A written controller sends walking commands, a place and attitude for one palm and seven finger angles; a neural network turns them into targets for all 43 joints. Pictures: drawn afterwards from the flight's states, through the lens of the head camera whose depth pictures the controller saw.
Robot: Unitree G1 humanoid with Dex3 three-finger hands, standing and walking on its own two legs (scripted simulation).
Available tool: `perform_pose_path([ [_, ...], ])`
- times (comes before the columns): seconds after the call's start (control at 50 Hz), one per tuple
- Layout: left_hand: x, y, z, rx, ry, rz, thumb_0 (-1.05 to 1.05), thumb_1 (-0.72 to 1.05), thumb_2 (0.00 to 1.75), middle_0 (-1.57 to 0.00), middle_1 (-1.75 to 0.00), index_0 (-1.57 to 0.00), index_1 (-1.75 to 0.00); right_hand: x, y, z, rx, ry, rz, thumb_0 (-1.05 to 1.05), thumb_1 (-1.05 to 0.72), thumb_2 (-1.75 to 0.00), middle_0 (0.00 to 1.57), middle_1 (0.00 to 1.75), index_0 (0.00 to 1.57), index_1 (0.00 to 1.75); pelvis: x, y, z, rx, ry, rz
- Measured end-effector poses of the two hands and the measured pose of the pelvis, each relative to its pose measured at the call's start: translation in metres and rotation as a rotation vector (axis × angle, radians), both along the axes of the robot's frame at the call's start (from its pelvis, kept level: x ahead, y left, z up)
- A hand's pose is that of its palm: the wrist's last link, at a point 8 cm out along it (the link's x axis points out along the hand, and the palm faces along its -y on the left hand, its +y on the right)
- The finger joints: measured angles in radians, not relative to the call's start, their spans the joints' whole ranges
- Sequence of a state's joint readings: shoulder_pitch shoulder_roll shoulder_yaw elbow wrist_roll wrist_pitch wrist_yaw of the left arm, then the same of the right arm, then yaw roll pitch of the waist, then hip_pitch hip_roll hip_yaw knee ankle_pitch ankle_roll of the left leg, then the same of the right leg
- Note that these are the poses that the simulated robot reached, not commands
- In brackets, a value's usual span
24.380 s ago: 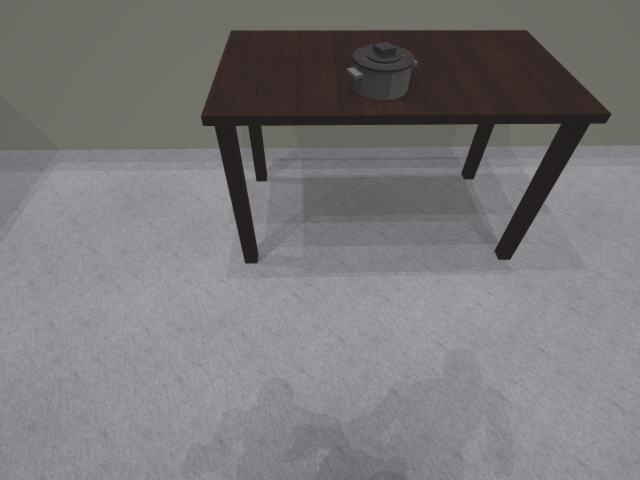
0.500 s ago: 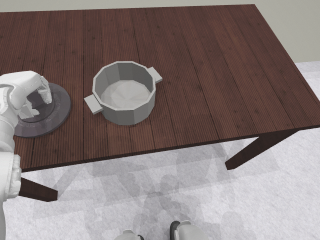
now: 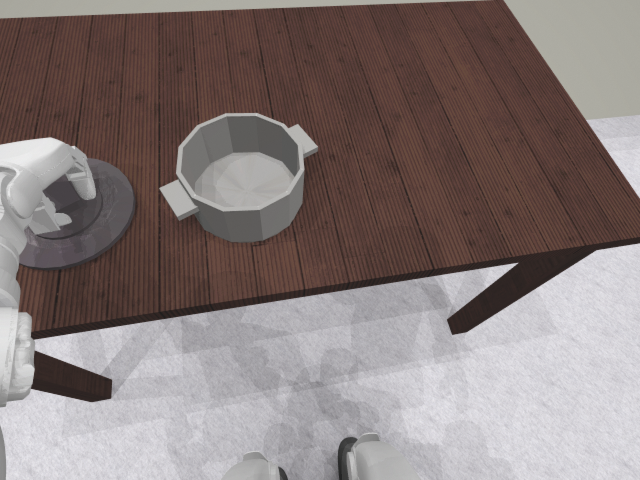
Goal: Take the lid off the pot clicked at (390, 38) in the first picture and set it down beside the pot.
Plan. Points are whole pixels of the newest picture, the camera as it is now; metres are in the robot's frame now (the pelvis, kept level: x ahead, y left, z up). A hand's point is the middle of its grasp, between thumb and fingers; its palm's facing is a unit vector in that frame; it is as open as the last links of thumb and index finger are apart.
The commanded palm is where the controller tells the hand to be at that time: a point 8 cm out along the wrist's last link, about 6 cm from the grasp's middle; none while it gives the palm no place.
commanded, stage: open the fingers wide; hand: left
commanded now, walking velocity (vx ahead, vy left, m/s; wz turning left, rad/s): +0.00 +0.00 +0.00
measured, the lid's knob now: (56, 199) +0.49 +0.32 -0.01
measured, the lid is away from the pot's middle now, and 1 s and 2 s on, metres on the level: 0.25 0.25 0.25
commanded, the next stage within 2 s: raise the empty hand in 0.68 s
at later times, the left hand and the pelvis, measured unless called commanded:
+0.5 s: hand (47, 210) +0.46 +0.31 +0.02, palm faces -0.46 -0.10 -0.88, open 9.9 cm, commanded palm +0.48 +0.30 +0.06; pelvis +0.00 +0.00 +0.00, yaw +0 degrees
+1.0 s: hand (47, 204) +0.46 +0.31 +0.03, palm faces -0.44 -0.10 -0.89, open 10.9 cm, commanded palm +0.48 +0.30 +0.09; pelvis +0.00 +0.00 +0.01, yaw +1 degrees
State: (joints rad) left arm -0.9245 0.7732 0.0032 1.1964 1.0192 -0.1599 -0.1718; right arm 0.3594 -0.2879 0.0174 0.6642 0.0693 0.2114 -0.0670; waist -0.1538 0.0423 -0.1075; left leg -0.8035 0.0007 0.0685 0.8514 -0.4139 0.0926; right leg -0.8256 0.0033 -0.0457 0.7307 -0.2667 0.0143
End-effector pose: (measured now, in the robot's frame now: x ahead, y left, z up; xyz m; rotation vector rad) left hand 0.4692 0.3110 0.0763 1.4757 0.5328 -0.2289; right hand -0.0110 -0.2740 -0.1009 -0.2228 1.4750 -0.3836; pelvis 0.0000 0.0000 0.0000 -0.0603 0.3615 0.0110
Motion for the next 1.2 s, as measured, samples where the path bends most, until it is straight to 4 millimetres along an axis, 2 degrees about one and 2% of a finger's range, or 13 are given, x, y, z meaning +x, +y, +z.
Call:
perform_pose_path([
  [0.2, 0.0, 0.001, 0.0, 0.0, -0.008, 0.0, -0.01, 0.18, 0.84, -0.49, -0.97, -0.63, -1.0, 0.007, 0.002, -0.001, 0.009, -0.001, 0.01, 0.01, -0.9, -0.89, 0.2, 0.3, 0.2, 0.3, 0.003, 0.001, 0.0, -0.001, 0.001, 0.003],
  [0.44, -0.006, 0.002, -0.001, -0.008, -0.005, -0.001, 0.0, 0.07, 0.69, -0.42, -0.93, -0.51, -0.98, 0.012, 0.003, -0.001, 0.017, -0.004, 0.017, 0.01, -0.9, -0.89, 0.2, 0.3, 0.2, 0.3, 0.004, 0.001, 0.002, -0.001, -0.008, 0.007],
  [0.84, -0.01, 0.003, -0.002, 0.002, -0.007, -0.001, 0.0, 0.01, 0.61, -0.35, -0.9, -0.41, -0.96, 0.005, 0.0, 0.001, 0.006, 0.001, 0.017, 0.01, -0.9, -0.89, 0.2, 0.3, 0.2, 0.3, 0.0, 0.001, 0.002, -0.001, -0.013, 0.01],
  [1.02, -0.006, -0.002, 0.011, -0.003, -0.033, -0.003, 0.0, 0.01, 0.61, -0.35, -0.89, -0.36, -0.9, 0.003, 0.004, 0.005, 0.016, 0.002, -0.003, 0.01, -0.9, -0.89, 0.2, 0.3, 0.2, 0.3, 0.005, 0.002, 0.008, 0.0, -0.032, 0.011],
  [1.2, -0.002, -0.003, 0.031, -0.005, -0.037, 0.008, 0.0, 0.01, 0.61, -0.35, -0.89, -0.35, -0.89, 0.012, 0.008, 0.008, 0.035, -0.028, -0.004, 0.01, -0.9, -0.89, 0.2, 0.3, 0.2, 0.3, 0.011, 0.003, 0.015, 0.006, -0.058, 0.007],
])
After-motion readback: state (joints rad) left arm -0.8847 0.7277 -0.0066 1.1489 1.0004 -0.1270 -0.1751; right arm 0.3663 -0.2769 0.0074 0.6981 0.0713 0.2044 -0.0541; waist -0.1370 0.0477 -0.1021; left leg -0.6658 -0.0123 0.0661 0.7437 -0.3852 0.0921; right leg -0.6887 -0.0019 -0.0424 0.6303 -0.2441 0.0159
